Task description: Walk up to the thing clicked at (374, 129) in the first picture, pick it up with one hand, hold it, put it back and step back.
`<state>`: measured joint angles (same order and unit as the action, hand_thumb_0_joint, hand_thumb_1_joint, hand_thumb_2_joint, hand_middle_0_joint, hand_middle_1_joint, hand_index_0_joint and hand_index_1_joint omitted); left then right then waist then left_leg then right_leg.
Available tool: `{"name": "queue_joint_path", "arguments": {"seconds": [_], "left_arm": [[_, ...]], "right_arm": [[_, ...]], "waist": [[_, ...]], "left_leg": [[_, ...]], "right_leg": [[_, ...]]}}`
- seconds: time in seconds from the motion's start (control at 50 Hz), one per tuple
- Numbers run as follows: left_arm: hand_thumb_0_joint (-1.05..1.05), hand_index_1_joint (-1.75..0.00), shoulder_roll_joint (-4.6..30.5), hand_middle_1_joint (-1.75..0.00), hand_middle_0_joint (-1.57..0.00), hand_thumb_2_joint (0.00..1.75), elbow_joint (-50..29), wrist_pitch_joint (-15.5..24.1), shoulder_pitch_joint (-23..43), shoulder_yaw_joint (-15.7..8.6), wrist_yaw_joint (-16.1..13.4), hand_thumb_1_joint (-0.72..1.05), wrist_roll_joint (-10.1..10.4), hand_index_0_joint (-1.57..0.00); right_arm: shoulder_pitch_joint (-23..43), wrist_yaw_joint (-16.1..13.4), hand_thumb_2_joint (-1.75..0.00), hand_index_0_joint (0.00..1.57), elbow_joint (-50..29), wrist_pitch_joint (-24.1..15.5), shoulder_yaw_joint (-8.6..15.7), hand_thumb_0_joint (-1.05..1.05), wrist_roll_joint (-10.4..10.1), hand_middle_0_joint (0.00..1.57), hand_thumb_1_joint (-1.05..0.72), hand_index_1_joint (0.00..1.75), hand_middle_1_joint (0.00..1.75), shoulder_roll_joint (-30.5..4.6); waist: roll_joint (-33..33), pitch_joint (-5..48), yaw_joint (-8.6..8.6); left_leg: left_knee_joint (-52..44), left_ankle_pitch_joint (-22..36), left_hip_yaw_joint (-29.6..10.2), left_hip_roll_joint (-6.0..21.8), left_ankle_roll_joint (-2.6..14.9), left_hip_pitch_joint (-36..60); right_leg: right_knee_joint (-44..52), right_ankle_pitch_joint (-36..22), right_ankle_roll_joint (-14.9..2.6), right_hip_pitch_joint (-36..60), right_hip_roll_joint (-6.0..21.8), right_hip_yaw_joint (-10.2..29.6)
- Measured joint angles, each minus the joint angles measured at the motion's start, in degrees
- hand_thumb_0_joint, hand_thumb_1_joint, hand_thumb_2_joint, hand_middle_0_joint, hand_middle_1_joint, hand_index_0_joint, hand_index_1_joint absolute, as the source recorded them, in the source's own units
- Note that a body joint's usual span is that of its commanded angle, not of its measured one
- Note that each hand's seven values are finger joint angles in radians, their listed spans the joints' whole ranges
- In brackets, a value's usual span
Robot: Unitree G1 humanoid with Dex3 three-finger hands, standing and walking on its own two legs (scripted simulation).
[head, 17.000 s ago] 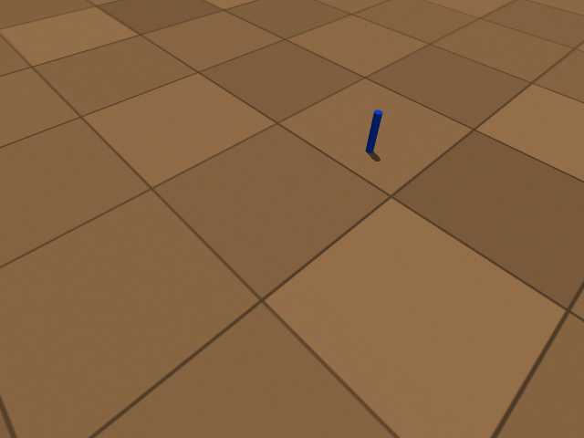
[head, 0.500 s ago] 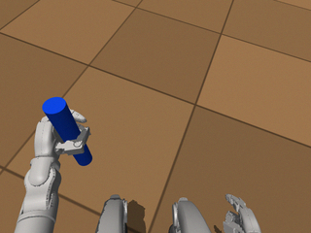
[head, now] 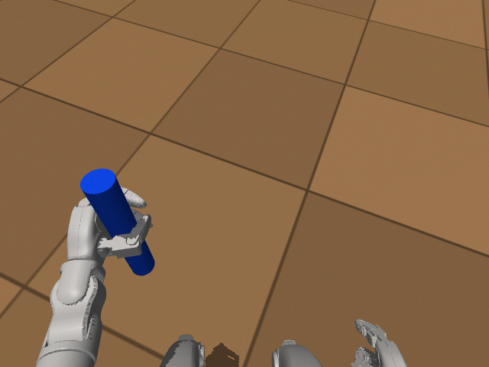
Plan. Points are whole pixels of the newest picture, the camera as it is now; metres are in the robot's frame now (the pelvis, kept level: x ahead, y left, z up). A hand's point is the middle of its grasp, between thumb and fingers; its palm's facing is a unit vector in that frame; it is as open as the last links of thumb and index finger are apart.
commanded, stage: lift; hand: left
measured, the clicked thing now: (125, 231) +0.34 +0.19 +0.01
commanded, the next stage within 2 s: hold in 0.50 s
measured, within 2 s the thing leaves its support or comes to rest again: neither
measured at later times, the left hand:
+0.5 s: hand (132, 210) +0.35 +0.16 +0.07, palm faces +0.03 -1.00 +0.01, open 5.7 cm
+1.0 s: hand (129, 208) +0.34 +0.16 +0.08, palm faces +0.04 -1.00 +0.01, open 5.7 cm
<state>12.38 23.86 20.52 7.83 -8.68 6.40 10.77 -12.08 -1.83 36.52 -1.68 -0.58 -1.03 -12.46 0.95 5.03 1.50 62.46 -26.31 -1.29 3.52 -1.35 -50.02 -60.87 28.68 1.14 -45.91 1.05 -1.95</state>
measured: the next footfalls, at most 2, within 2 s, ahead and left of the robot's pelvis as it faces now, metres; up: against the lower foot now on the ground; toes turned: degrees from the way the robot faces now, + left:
none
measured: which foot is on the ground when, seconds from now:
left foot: down 0.00-1.00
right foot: down 0.00-1.00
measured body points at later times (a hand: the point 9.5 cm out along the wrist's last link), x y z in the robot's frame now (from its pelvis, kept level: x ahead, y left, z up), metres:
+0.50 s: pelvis +0.02 -0.01 +0.02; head +0.07 +0.00 +0.47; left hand +0.34 +0.22 +0.07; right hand +0.15 -0.25 -0.09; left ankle +0.04 +0.13 -0.66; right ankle +0.01 -0.13 -0.66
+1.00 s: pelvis +0.02 +0.00 +0.04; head +0.06 +0.00 +0.48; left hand +0.33 +0.22 +0.08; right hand +0.15 -0.25 -0.07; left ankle +0.04 +0.13 -0.66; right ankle +0.01 -0.13 -0.66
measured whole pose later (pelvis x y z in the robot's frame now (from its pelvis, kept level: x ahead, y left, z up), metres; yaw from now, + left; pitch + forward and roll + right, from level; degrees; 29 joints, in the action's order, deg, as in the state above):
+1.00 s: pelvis +0.02 +0.00 +0.04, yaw +0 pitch +7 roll -1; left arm 11.0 26.4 21.0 7.2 -8.3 7.3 11.0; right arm -12.8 -2.3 37.3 0.3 -0.1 -0.7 -12.5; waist 0.5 1.9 1.3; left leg 49.6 -22.6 -0.1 3.4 -1.4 -33.7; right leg -48.2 24.7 1.1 -30.1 1.1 -1.4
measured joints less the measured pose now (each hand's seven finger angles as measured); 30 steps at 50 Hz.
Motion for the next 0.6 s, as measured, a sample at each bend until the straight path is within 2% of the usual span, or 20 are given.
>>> {"name": "queue_joint_path", "arguments": {"seconds": [0.36,0.6], "left_arm": [[0.04,-1.13,-0.7,-1.16,-1.02,1.16,1.7,0.8,-0.2,-0.1,1.7,0.11,0.9,-0.99],[0.04,-1.13,-0.8,-1.16,-1.02,1.16,2.2,0.6,0.0,-0.3,1.9,0.11,0.6,-0.99]], "right_arm": [[-0.4,-0.5,-0.89,0.2,0.7,0.7,0.3,0.01,0.2,0.21,-0.89,0.3,0.3,-0.3],[-0.8,-0.6,-0.89,0.2,0.8,1.6,0.6,0.01,0.2,0.21,-0.89,0.3,0.3,-0.2]], "waist": [[-0.3,-1.5,-0.06],[-0.3,-2.0,0.01]], "left_leg": [[-6.5,1.6,0.5,0.0,-0.32,7.9],[-9.2,2.1,0.8,0.1,-0.34,11.6]], "right_leg": [[6.1,-1.5,-0.27,7.5,-0.1,0.1],[8.9,-2.2,-0.27,11.1,-0.1,0.3]]}}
